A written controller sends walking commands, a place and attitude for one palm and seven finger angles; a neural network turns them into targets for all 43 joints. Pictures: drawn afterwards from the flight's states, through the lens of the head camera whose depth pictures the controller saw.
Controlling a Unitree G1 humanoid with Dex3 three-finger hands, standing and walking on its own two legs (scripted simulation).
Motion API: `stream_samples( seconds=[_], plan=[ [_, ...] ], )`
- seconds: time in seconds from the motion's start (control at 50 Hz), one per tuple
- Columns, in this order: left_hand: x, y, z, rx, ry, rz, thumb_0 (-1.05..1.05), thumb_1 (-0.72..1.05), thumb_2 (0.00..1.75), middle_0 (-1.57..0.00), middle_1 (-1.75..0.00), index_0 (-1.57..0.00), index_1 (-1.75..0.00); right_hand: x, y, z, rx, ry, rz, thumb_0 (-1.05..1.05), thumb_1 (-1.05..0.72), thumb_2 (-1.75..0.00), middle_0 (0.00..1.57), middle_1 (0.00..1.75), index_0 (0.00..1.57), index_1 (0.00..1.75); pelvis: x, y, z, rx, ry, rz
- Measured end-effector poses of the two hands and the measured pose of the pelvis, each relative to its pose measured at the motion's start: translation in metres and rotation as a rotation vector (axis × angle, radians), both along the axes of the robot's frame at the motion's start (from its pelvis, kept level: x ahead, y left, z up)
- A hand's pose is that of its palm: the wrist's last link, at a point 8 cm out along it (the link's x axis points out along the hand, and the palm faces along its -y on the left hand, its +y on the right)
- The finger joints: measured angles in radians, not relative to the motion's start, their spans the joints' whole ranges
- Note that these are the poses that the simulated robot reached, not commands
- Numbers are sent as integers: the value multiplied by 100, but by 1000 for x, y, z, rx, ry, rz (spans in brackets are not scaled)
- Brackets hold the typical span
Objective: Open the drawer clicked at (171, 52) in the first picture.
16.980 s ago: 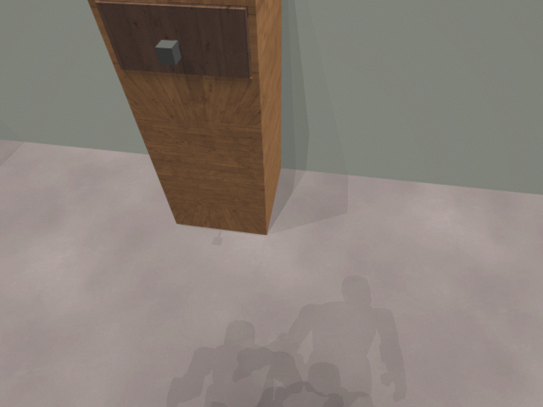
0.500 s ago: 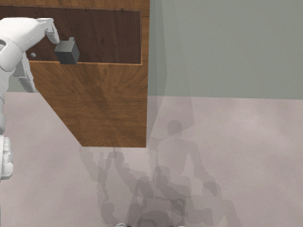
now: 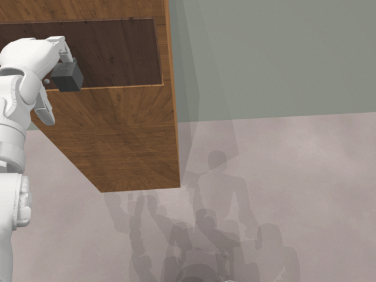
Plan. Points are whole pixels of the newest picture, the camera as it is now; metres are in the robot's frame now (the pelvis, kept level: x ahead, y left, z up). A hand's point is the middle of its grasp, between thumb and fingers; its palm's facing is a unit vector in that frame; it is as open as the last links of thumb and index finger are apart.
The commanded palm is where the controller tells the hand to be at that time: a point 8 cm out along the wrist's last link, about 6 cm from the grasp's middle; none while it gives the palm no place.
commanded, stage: lower the fingers behind the handle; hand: left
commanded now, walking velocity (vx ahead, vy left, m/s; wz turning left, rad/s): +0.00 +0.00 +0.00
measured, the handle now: (70, 70) +0.55 +0.25 +0.12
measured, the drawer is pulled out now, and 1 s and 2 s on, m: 0.00 0.00 0.00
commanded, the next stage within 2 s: lift the fingers back up to retry in 0.78 s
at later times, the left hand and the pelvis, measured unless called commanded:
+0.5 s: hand (51, 81) +0.50 +0.27 +0.13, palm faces -0.04 +0.01 -1.00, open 13.7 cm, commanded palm +0.49 +0.27 +0.16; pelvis +0.00 -0.01 +0.00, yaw +1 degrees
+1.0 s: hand (49, 81) +0.51 +0.27 +0.13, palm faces -0.03 -0.01 -1.00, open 13.6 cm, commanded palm +0.49 +0.28 +0.18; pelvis -0.01 +0.00 -0.01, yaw +0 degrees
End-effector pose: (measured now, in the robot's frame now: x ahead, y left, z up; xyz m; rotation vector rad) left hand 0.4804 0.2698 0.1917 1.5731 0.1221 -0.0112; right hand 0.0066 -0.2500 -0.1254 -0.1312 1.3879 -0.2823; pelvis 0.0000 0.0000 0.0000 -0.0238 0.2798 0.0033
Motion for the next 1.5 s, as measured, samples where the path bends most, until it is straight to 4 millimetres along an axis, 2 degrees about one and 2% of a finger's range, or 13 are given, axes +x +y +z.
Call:
stream_samples(
  seconds=[0.22, 0.32, 0.48, 0.8, 1.04, 1.16, 1.38, 1.5],
  plan=[
    [-1, 0, -9, -6, -51, -20, 0, -49, 30, -32, -120, -31, -122, 6, -35, 10, -95, 6, 37, 1, -91, -90, 21, 30, 20, 30, -2, -6, -3, -1, 16, 21],
    [0, -1, -10, -9, -67, 2, 0, -49, 30, -32, -120, -32, -125, 8, -43, 12, -111, 2, 40, 1, -91, -90, 20, 30, 20, 30, -2, -8, -4, -2, 22, 21],
    [3, -4, -8, 9, -53, 28, 0, -49, 30, -32, -120, -32, -129, 6, -39, 10, -96, -10, 26, 1, -91, -90, 20, 30, 20, 30, -4, -11, -4, -1, 22, 19],
    [5, 0, -8, -19, -33, 5, 0, -49, 30, -32, -120, -31, -129, -14, -25, 6, -74, 21, -2, 1, -91, -90, 21, 30, 20, 30, -6, -8, -5, -1, 25, 7],
    [6, 2, -8, -8, -49, -6, 0, -49, 30, -32, -120, -32, -128, -12, -26, 11, -97, 11, -4, 1, -91, -90, 21, 30, 20, 30, -6, -1, -5, -6, 27, 4],
    [5, 7, 3, -9, -51, 1, 0, -49, 30, -32, -120, -32, -123, -7, -21, 12, -89, -6, -8, 1, -91, -90, 21, 30, 20, 30, -3, 2, -2, -8, 14, 5],
    [1, -1, 46, -8, -95, -3, 0, -49, 30, -32, -120, -32, -120, 14, -11, 7, -32, -36, 13, 1, -91, -90, 21, 30, 20, 30, 4, 3, 3, -4, -21, 13],
    [-1, 2, 55, -4, -52, 34, 0, -49, 30, -32, -120, -32, -120, 29, -13, 8, -26, -73, 23, 1, -91, -90, 21, 30, 20, 30, 4, -1, 6, 2, -40, 11]
  ],
)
